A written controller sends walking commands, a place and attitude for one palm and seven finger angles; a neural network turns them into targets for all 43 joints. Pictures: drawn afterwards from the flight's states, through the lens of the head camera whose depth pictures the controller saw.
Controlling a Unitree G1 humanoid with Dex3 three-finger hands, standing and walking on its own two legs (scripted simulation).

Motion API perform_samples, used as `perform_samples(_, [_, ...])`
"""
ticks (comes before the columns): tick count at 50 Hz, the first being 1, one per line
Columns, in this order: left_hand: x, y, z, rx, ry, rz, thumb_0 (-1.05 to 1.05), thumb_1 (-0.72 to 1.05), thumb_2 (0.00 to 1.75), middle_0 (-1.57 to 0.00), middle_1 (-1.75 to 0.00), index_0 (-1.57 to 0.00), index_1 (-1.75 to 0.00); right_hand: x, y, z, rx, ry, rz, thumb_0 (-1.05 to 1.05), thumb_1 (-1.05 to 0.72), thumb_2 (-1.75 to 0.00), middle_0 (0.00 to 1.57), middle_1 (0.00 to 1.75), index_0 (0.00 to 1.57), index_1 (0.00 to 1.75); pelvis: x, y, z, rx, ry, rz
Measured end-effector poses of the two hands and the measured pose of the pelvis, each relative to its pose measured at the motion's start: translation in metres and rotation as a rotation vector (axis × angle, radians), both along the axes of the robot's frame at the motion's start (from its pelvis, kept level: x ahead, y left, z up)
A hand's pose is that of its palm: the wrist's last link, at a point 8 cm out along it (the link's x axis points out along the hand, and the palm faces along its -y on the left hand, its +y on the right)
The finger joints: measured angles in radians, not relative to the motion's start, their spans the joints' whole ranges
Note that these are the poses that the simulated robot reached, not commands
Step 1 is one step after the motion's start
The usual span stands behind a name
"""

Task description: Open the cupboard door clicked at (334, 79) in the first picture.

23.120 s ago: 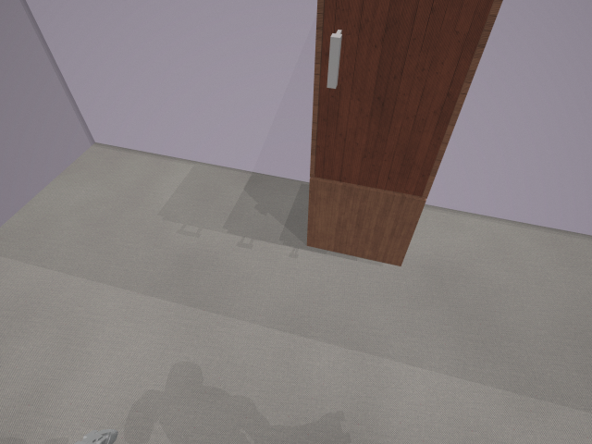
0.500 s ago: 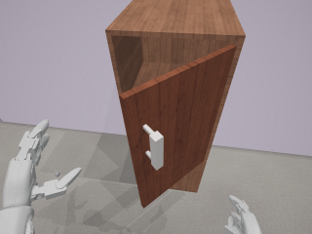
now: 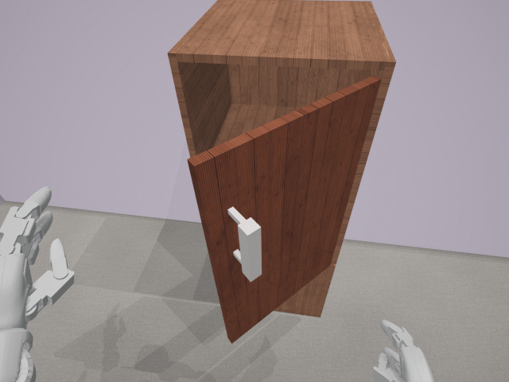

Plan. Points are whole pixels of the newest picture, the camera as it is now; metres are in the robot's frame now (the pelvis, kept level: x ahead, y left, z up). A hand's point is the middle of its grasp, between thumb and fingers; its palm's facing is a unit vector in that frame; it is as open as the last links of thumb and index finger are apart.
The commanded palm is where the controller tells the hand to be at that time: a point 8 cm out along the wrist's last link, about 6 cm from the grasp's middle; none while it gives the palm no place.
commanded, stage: draw the hand back to the body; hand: left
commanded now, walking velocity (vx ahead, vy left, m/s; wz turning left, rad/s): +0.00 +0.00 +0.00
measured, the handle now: (243, 243) +0.31 +0.07 +0.07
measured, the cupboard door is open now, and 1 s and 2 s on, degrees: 47 47 47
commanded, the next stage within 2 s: step back with the hand held close in 0.10 s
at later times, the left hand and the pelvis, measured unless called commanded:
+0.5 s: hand (63, 287) +0.17 +0.26 +0.14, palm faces +0.35 -0.79 -0.50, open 7.4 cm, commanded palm +0.11 +0.31 +0.17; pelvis -0.03 +0.01 +0.00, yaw -1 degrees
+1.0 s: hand (2, 350) +0.10 +0.28 +0.15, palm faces +0.41 -0.79 -0.45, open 7.4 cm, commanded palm +0.03 +0.33 +0.17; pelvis -0.11 +0.03 -0.03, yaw +0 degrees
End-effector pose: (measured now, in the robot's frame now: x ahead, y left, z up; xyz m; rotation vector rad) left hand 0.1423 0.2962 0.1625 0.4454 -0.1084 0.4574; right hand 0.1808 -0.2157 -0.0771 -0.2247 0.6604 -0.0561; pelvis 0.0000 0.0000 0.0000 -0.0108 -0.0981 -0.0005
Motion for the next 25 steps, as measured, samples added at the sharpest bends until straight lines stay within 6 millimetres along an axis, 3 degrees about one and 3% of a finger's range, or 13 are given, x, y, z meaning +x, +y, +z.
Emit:
perform_samples(12, [-0.006,-0.001,0.004,0.009,-0.014,0.004,0.02,0.89,0.9,-0.21,-0.3,-0.21,-0.3,-0.008,0.0,-0.001,0.011,-0.001,-0.002,0.01,-0.9,-0.9,0.2,0.3,0.2,0.3,-0.006,-0.002,0.0,0.0,-0.009,0.0])
perform_samples(17, [-0.005,0.004,0.015,0.076,-0.04,-0.015,0.02,0.89,0.9,-0.21,-0.3,-0.21,-0.3,-0.014,-0.003,0.0,0.01,0.012,-0.02,0.01,-0.9,-0.9,0.2,0.3,0.2,0.3,-0.013,-0.003,0.0,-0.007,0.035,0.005])
perform_samples(25, [-0.01,0.0,0.004,0.113,0.054,-0.096,0.01,0.89,0.9,-0.21,-0.3,-0.21,-0.3,-0.037,-0.016,-0.002,-0.023,0.05,-0.104,0.01,-0.9,-0.9,0.2,0.3,0.2,0.3,-0.029,0.007,-0.003,-0.002,0.085,-0.01])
